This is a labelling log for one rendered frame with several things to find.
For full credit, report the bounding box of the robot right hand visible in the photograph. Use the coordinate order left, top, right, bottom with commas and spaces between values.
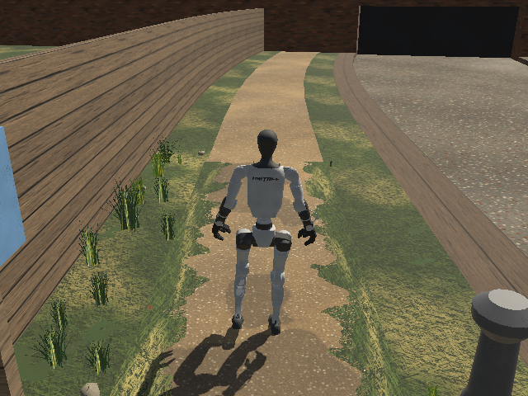
298, 228, 317, 246

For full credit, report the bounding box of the right robot upper arm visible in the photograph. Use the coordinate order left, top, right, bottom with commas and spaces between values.
283, 166, 306, 212

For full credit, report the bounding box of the robot right forearm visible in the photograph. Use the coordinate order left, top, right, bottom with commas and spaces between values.
298, 199, 314, 231

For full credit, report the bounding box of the left robot upper arm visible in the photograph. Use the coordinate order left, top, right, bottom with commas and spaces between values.
224, 165, 249, 210

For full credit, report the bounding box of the robot left hand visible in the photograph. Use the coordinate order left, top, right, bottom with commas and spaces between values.
212, 223, 231, 241

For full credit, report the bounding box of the robot left thigh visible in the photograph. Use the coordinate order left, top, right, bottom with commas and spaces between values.
236, 229, 252, 276

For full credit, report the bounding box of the robot left forearm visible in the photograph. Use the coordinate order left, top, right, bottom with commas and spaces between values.
214, 196, 231, 226

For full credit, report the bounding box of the robot left shin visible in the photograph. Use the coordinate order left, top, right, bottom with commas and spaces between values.
234, 262, 247, 319

